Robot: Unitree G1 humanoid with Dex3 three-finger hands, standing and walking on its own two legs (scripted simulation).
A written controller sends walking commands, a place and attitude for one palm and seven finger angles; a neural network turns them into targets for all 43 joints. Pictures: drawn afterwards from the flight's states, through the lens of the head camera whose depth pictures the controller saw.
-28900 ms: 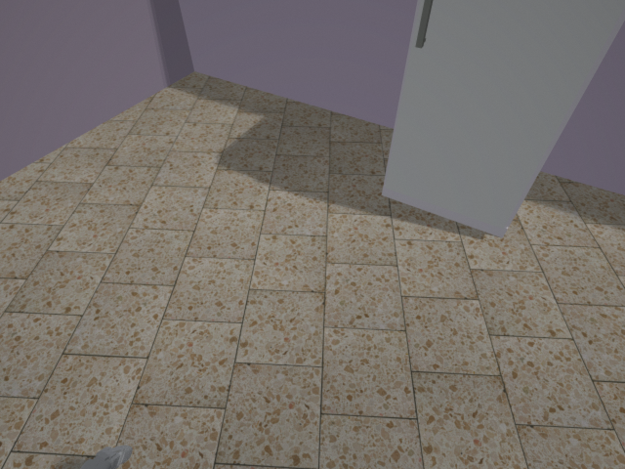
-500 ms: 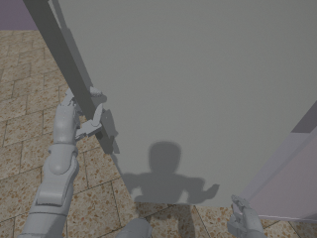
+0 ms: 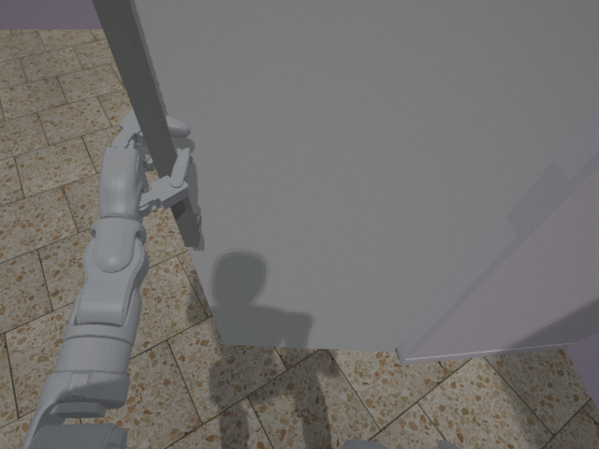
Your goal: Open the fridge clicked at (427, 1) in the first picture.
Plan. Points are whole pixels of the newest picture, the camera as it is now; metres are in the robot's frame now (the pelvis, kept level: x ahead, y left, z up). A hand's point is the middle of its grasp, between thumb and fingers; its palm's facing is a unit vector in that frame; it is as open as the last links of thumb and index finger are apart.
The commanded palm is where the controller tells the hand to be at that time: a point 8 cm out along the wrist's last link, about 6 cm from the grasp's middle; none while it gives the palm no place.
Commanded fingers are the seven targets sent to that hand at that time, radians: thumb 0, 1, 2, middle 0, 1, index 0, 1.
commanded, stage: stop walking and hold the door back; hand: left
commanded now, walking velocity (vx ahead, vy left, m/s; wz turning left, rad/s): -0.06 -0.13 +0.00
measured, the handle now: (164, 133) +0.44 +0.16 +0.18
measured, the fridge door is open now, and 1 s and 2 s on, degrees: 82 86 82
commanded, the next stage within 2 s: loosen the grip on the handle in 0.54 s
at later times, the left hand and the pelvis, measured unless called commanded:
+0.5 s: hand (173, 201) +0.37 +0.14 +0.14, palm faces +0.04 -0.98 -0.19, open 6.2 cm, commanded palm +0.35 +0.21 +0.12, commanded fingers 0.00 0.90 0.90 -0.45 -1.40 -0.45 -1.40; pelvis +0.01 +0.01 -0.01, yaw -3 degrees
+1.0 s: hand (174, 204) +0.37 +0.14 +0.14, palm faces +0.09 -0.98 -0.17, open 12.0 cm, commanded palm +0.35 +0.20 +0.13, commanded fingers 0.00 -0.55 0.20 -0.33 -1.25 -0.33 -1.25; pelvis -0.01 -0.01 -0.02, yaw -5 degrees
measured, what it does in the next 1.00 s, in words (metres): steps on the spot: right foot, then left foot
